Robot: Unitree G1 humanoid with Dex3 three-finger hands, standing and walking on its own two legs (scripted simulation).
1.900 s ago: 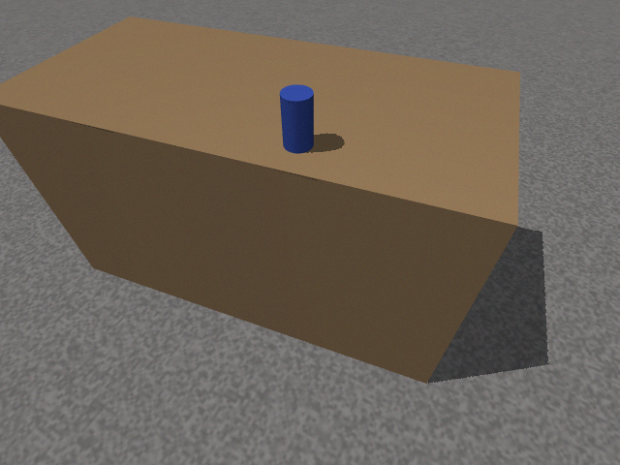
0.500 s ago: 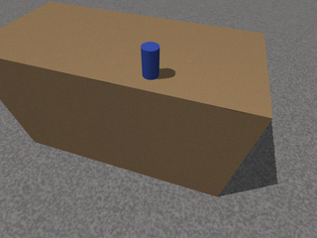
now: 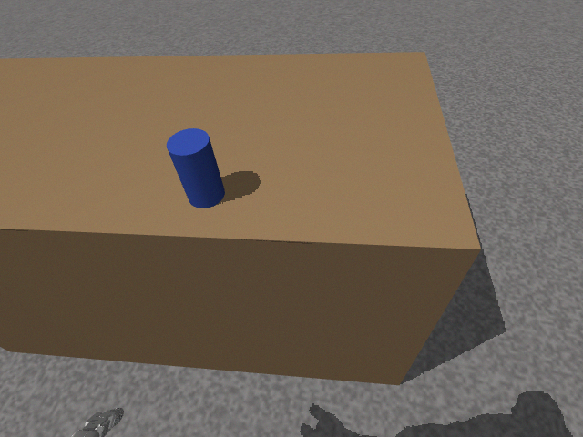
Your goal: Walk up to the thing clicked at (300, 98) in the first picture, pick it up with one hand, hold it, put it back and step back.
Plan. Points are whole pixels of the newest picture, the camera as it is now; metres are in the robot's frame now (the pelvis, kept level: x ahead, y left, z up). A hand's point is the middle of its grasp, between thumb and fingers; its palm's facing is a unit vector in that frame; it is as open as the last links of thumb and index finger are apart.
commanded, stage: walk up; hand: left
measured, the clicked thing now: (198, 170) +0.54 +0.18 +0.06
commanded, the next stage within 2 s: stand in 1.98 s
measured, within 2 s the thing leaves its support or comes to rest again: neither
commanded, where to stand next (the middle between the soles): +0.12 +0.01 m, yaw -5 degrees
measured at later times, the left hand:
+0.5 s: hand out of the picture +0.17 +0.31 -0.17, palm faces -0.14 -0.93 -0.33, open 7.4 cm
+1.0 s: hand (133, 426) +0.18 +0.27 -0.14, palm faces -0.14 -0.92 -0.38, open 7.4 cm
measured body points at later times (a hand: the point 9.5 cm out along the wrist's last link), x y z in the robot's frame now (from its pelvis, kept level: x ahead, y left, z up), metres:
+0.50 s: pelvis +0.06 +0.05 +0.00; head +0.12 +0.09 +0.44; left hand +0.18 +0.36 -0.15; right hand +0.13 -0.27 -0.09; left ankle +0.16 +0.16 -0.72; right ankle +0.02 -0.10 -0.66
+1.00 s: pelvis +0.05 +0.02 +0.00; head +0.06 +0.02 +0.45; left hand +0.19 +0.32 -0.11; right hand +0.08 -0.28 -0.13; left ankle +0.12 +0.16 -0.72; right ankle +0.01 -0.09 -0.72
